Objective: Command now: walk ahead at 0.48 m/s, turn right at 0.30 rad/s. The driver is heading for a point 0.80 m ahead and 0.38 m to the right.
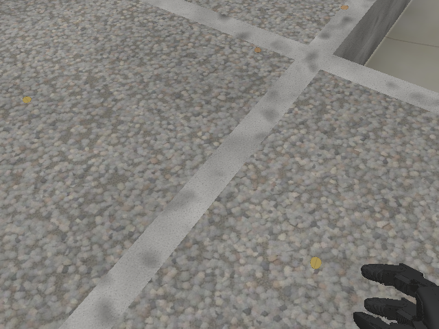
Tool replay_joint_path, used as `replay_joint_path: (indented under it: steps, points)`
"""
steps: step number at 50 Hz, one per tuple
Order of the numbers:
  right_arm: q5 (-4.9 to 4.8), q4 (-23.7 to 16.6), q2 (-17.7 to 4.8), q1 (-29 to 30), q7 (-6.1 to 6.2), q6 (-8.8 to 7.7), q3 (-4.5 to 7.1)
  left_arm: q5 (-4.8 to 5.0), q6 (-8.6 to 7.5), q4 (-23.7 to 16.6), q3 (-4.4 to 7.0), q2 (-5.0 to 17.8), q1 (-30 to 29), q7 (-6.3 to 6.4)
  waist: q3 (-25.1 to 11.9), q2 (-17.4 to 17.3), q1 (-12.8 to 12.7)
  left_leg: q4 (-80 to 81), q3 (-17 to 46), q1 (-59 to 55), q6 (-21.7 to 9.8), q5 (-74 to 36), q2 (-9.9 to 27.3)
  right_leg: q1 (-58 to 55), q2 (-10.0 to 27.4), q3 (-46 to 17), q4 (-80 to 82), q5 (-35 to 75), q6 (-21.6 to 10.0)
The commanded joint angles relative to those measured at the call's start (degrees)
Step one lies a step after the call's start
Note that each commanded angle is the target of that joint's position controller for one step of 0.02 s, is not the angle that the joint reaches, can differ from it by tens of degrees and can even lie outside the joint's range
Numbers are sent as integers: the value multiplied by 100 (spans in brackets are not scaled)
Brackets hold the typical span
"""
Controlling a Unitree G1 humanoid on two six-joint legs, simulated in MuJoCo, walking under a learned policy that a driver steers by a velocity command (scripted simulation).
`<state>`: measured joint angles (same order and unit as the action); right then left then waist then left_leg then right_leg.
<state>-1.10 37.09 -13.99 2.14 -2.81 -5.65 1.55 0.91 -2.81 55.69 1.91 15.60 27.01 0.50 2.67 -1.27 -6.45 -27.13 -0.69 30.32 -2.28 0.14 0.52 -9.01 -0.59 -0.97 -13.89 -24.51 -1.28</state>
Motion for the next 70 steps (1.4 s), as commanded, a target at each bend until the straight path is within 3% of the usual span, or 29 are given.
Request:
replay_joint_path:
  steps: [1, 2, 3, 4, 6, 11, 17, 22, 24, 26, 27, 28, 29, 30, 32, 33, 37, 41, 46, 49, 51, 52, 53, 54, 56, 59, 61, 65, 70]
  points:
    - [60, 153, -1336, -2103, 166, -54, 525, -99, -11, -465, 194, 991, -367, 40, -1483, 674, 1600, -358, 460, -3601, -551, 136, 445, 1676, 1014, -468, -2831, 4729, -433]
    - [192, 297, -1879, -2611, 181, -16, 646, -99, -98, -617, -38, 97, 461, -3, -2600, -877, 1218, -169, 3058, -5955, -1381, 1299, 2119, 3982, 21, -162, -5141, 1212, -41]
    - [177, 293, -1307, -2620, 168, 4, 498, 62, -191, -517, 37, 475, 384, -27, -2925, -1126, 1338, 781, 4325, -5721, -1458, 2105, 2438, 4510, -82, -822, -5965, -776, -35]
    - [121, 311, -997, -2158, 190, 7, 388, 237, -210, -743, 212, 976, -287, -23, -1686, -815, 1291, 1004, 3371, -4796, -1119, 2331, 2185, 4963, 248, -756, -6212, -447, -63]
    - [107, 385, -670, -1482, 184, -24, 303, 149, -180, -867, 232, 830, -777, 31, -590, -295, 945, 1400, 1958, -3115, -872, 1406, 1739, 4731, 690, -505, -5769, 392, -48]
    - [169, 631, -650, -979, 163, -217, 359, 88, 178, -1005, 252, 388, -673, 38, -34, -371, 437, 2134, 427, -1785, -910, 482, 1460, 4292, 1035, -520, -5183, 1038, 96]
    - [160, 831, -1030, -1275, 296, -134, 457, 30, 65, -1452, 169, 282, -1752, -179, 206, -17, 777, 2182, -681, -2210, -807, -115, 1302, 4478, 908, -113, -3167, 2700, 113]
    - [-3, 1007, -1311, -1730, 326, 97, 555, 30, 71, -1928, 166, 389, -2480, -349, 352, 1, 988, 1732, -942, -3352, -641, -654, 1642, 4780, 726, 222, -2365, 2186, -152]
    - [-54, 985, -1467, -1664, 342, 195, 599, 20, 105, -2026, 256, 566, -2312, -372, 83, -171, 777, 1028, -1101, -3629, -505, -2295, 1664, 4302, 396, 523, -2297, 1580, -362]
    - [-113, 925, -1476, -1499, 351, 295, 586, 56, 148, -1770, 527, 994, -1008, -320, -696, -174, -5, -917, -1376, -3275, -254, -3483, 1397, 2479, -179, 820, -1958, 1558, -703]
    - [5, 848, -1240, -1613, 368, 268, 483, 80, 211, -1520, 753, 1478, -7, -208, -1255, 292, -393, -2636, -1405, -1996, 33, -2156, 1163, 698, 99, 47, -1858, 1687, -993]
    - [240, 508, -349, -2123, 312, 126, 211, 125, 176, -1569, 844, 2165, -228, -166, -1606, 1881, 382, -4681, -955, 636, 427, 3092, -51, -1006, 1540, -3282, -1228, 640, -2042]
    - [40, 468, -777, -1643, 243, -102, 235, 48, 47, -1845, 688, 1715, -127, -226, -2439, 1105, 3, -5338, 505, 1253, 339, 3527, -219, -1406, 2010, -4833, -320, -79, -2331]
    - [-180, 305, -1095, -1077, 200, -215, 321, -7, -52, -1782, 581, 1343, -303, -259, -1641, 742, -88, -5276, 579, 1760, 189, 2963, 49, -991, 1903, -4075, -161, 291, -2004]
    - [34, 373, -1030, -1021, 272, -296, 306, 1, -108, -1869, 476, 997, -1015, -233, -801, 193, 390, -4277, 570, 1249, 110, 2122, 507, 574, 1423, -2737, -241, 1539, -1631]
    - [96, 422, -1088, -1138, 276, -243, 346, -71, -112, -1987, 412, 838, -1265, -201, -707, 286, 594, -3988, 619, 811, 130, 1887, 631, 1098, 1262, -2367, -141, 2107, -1569]
    - [205, 354, -839, -1036, 269, -22, 304, -27, -137, -2011, 451, 1000, -1184, -72, -480, 233, 709, -2961, 428, 491, 476, 1296, 536, 1898, 989, -1691, 122, 3082, -1595]
    - [169, 130, -629, -201, 228, -24, 197, 12, -76, -1917, 484, 1078, -903, 46, -224, 487, 405, -1164, 360, 234, 640, -192, 220, 2226, 594, -1285, 91, 2430, -1242]
    - [68, -67, -809, 278, 123, -126, 239, 59, -8, -1739, 500, 1043, -528, 64, -161, 642, 233, -199, 513, -127, 503, -455, 0, 1883, 785, -1814, -335, 1840, -1046]
    - [54, -14, -1003, -46, 100, -210, 337, 44, 60, -1739, 514, 1021, -604, 96, -221, 887, 449, -19, 518, -508, 278, 269, -35, 1533, 930, -2241, -851, 2083, -926]
    - [178, 186, -1281, -1060, 164, -275, 490, 4, 86, -1855, 398, 701, -775, 77, -884, 788, 998, 200, 625, -2165, -101, 111, 285, 1829, 394, -1935, -2232, 2623, -578]
    - [271, 217, -1649, -1841, 216, -254, 568, -133, 93, -2030, 284, 405, -689, 102, -1793, -63, 1193, -21, 1704, -3671, -414, -522, 1359, 2653, -120, -1352, -3958, 1286, -266]
    - [320, 373, -1894, -1951, 159, -162, 614, 66, 59, -2172, 241, 270, 250, 104, -2254, -2149, 632, 509, 4318, -4982, -1385, -386, 2491, 4593, -685, -964, -5583, -1388, 84]
    - [170, 199, -1236, -1700, 145, -117, 471, 97, 98, -1939, 360, 939, 205, 134, -1836, -1193, 750, 561, 4108, -4641, -1257, -135, 2418, 5006, -204, -1189, -6212, -1129, 225]
    - [193, 87, -801, -1197, 191, 7, 320, 14, 229, -2057, 474, 1191, -720, 152, -959, -212, 808, 483, 2133, -3317, -955, -1607, 1906, 4832, 134, -780, -6189, -476, 398]
    - [226, 268, -823, -949, 231, 60, 324, 45, 390, -2189, 438, 779, -781, 128, -557, -552, 548, 838, 950, -2176, -914, -2252, 1428, 4278, 409, -430, -5431, -122, 445]
    - [215, 365, -1021, -887, 280, 84, 391, 40, 443, -2335, 371, 576, -968, 126, -552, -628, 558, 1055, 664, -2178, -1089, -2488, 1529, 4356, 452, -290, -4922, 124, 507]
    - [117, 441, -1181, -704, 372, 240, 442, 3, 451, -2454, 336, 547, -1257, 22, -813, -475, 625, 1179, 38, -2389, -1076, -2209, 1574, 4007, 526, -118, -3824, 1231, 460]
    - [-13, 668, -1356, -905, 294, 361, 463, -41, 444, -2679, 334, 559, -1826, -118, -636, -460, 796, 901, -189, -2526, -937, -1766, 1569, 3430, 296, 107, -2561, 1276, 216]
